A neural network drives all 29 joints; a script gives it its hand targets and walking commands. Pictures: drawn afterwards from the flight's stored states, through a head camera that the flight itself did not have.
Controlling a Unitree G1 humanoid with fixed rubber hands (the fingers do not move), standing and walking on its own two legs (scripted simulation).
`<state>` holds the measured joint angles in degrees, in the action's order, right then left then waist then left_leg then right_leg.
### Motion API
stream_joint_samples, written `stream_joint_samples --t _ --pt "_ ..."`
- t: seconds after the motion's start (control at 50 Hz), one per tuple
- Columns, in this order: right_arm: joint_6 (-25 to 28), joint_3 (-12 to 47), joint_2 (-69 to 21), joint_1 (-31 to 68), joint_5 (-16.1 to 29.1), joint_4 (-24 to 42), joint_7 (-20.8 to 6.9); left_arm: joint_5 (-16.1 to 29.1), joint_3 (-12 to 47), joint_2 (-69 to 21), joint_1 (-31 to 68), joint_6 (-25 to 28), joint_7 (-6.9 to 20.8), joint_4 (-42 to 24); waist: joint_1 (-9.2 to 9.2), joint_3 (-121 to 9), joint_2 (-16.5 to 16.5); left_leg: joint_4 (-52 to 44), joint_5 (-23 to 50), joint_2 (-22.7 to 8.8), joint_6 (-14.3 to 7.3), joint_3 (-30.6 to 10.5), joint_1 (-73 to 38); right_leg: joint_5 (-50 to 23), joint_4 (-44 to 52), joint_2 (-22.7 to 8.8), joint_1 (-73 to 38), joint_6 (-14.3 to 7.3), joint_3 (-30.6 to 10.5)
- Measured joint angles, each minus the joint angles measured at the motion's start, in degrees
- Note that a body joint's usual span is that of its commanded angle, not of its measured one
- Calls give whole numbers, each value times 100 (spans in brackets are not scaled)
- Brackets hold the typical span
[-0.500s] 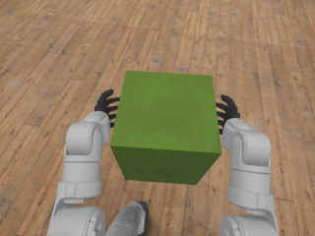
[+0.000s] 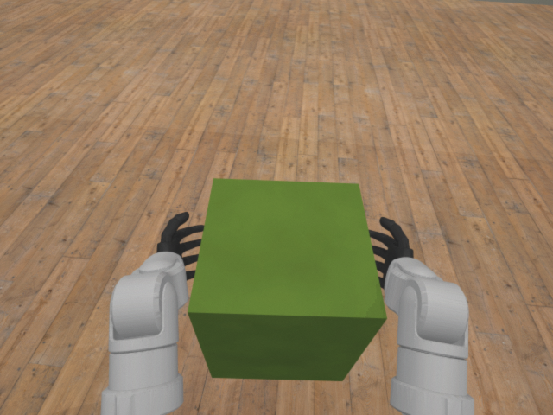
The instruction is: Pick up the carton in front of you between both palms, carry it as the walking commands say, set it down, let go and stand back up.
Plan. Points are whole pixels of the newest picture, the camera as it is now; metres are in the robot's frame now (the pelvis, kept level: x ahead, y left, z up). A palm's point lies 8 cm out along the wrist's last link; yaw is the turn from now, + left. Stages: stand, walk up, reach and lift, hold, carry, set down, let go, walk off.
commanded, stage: carry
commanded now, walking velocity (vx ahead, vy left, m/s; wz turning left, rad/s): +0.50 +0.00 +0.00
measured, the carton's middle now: (281, 285) +0.31 +0.00 +0.03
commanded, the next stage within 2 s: none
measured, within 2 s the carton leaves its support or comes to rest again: neither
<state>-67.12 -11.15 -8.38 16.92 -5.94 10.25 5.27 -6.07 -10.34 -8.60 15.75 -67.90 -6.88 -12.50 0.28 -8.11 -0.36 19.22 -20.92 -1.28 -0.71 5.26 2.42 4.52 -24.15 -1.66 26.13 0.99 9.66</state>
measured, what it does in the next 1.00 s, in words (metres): walks ahead: right foot, then left foot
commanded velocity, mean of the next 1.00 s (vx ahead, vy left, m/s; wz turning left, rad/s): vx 0.23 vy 0.00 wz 0.00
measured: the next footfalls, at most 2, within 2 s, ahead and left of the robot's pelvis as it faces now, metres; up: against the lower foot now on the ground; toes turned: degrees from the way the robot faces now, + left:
right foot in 0.02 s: +0.15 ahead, -0.10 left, +0.00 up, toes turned -9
left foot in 0.48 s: +0.44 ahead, +0.13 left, +0.00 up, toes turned +10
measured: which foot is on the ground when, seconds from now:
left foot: down 0.00-0.04, up 0.06-0.46, down 0.48-1.00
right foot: up 0.00-0.00, down 0.02-0.48, up 0.50-0.82, down 0.84-1.00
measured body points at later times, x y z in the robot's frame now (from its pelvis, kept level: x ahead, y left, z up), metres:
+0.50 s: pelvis +0.29 +0.02 -0.02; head +0.25 +0.03 +0.43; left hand +0.56 +0.18 +0.08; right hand +0.57 -0.12 +0.09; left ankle +0.41 +0.12 -0.74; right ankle +0.12 -0.10 -0.73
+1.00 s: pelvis +0.50 +0.02 +0.00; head +0.47 +0.01 +0.45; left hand +0.77 +0.17 +0.08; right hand +0.78 -0.13 +0.08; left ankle +0.40 +0.12 -0.74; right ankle +0.53 -0.08 -0.74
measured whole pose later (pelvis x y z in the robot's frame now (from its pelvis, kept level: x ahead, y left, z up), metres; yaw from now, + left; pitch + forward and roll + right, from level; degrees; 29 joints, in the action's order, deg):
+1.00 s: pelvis +0.50 +0.02 +0.00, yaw +2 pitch +4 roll -1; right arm -70.5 -7.8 -7.8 10.6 -7.5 15.5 5.0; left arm -6.9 -6.8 -7.9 11.1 -69.4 -4.9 -13.8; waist 0.2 -8.6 -2.8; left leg 28.0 -22.3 -4.7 1.4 9.4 8.7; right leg 11.4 -27.8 -2.2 19.8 -2.3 11.8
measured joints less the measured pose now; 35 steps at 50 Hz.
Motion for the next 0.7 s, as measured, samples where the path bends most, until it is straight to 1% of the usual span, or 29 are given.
stream_joint_samples --t 0.02,0.04,0.06,0.08,0.1,0.12,0.14,0.16,0.2,0.26,0.32,0.38,0.42,0.46,0.48,0.5,0.52,0.56,0.58,0.6,0.62,0.66,0.7 --pt "-11 36 -2 -110 -30 63 -13 -15 20 -18 -63 -3 27 -6 -5 -65 -18 418 -313 -27 49 -34 30 -35 107 20 -182 -138 78" --pt "0 74 50 -208 -36 71 -25 -34 103 -9 -123 56 56 83 -42 -122 -146 1098 -489 -158 78 -62 252 26 -119 80 -175 -347 165" --pt "-4 109 99 -316 -46 61 -32 -66 197 4 -168 101 69 207 -78 -159 -209 1947 -510 -198 85 -152 599 226 -350 98 -168 -468 222" --pt "-25 137 125 -429 -53 46 -35 -78 266 20 -225 103 81 305 -95 -179 -201 2775 -570 -159 66 -237 993 418 -459 77 -216 -525 249" --pt "-58 165 123 -540 -68 40 -36 -79 319 38 -311 78 90 353 -104 -183 -161 3446 -588 -118 36 -258 1376 557 -460 46 -314 -540 258" --pt "-95 196 98 -642 -92 45 -36 -70 358 58 -419 42 99 353 -109 -175 -121 3894 -510 -111 16 -230 1722 621 -379 22 -447 -507 257" --pt "-128 230 63 -733 -119 64 -35 -54 385 77 -537 8 105 315 -115 -160 -95 4102 -359 -145 16 -184 2023 637 -251 15 -597 -463 251" --pt "-155 301 64 -811 -134 95 -23 -41 414 91 -643 -18 108 260 -125 -136 -80 4110 -182 -201 32 -142 2278 648 -104 20 -754 -453 242" --pt "-189 414 89 -912 -133 177 -19 -19 458 109 -797 -43 109 127 -148 -87 -55 3771 151 -319 93 -83 2676 664 189 30 -1063 -449 213" --pt "-182 508 99 -992 -123 351 -18 10 494 119 -920 -30 110 -89 -161 -57 -21 2890 644 -453 196 -30 3028 727 566 37 -1507 -407 166" --pt "-175 539 100 -1023 -108 566 -18 30 529 121 -944 -17 110 -290 -140 -71 -3 2000 1144 -502 206 59 3128 884 821 24 -1944 -314 137" --pt "-206 531 100 -1026 -86 789 -18 32 565 118 -905 -52 110 -474 -112 -121 8 1366 1515 -454 154 201 3049 1163 919 -7 -2358 -182 125" --pt "-243 510 99 -995 -72 878 -18 21 569 114 -847 -106 111 -553 -109 -165 28 1056 1636 -396 97 330 2887 1431 865 -38 -2608 -74 103" --pt "-287 477 93 -904 -62 883 -18 1 535 106 -755 -178 111 -588 -110 -196 76 739 1557 -299 22 530 2580 1840 544 -119 -2770 57 46" --pt "-291 463 84 -823 -58 832 -18 -11 489 107 -689 -212 112 -591 -100 -197 133 677 1722 -244 -99 624 2432 2134 161 -212 -2754 115 -5" --pt "-239 476 72 -740 -65 695 -18 -10 430 141 -624 -223 114 -542 -56 -197 261 908 1769 -177 -224 713 2451 2376 -492 -385 -2546 134 -68" --pt "-199 492 58 -643 -85 526 -17 1 373 188 -571 -237 116 -471 -10 -173 316 1139 1567 -155 -305 761 2473 2366 -1378 -432 -2172 150 -245" --pt "-184 499 37 -515 -124 273 -13 21 296 253 -490 -281 122 -320 32 -56 272 1192 1215 -187 -367 792 2348 2425 -3053 -276 -1273 102 -534" --pt "-189 490 35 -515 -133 226 -12 18 269 240 -461 -295 122 -257 36 16 240 1075 1164 -201 -352 796 2228 2390 -3565 -209 -868 63 -565" --pt "-193 472 40 -551 -129 227 -12 1 247 196 -447 -297 122 -215 35 88 219 908 1193 -206 -277 796 2087 2282 -3777 -182 -534 33 -549" --pt "-192 448 47 -603 -111 265 -12 -27 234 133 -453 -285 122 -205 35 156 202 733 1212 -198 -266 791 1941 2148 -3713 -179 -273 19 -515" --pt "-175 406 61 -697 -56 411 -13 -72 274 53 -498 -240 124 -282 47 288 172 431 1227 -185 -276 765 1669 1937 -3104 -187 66 31 -447" --pt "-139 399 67 -741 -17 584 -12 -69 372 74 -537 -190 125 -422 65 395 165 263 1181 -170 -259 735 1450 1697 -2265 -196 222 49 -399"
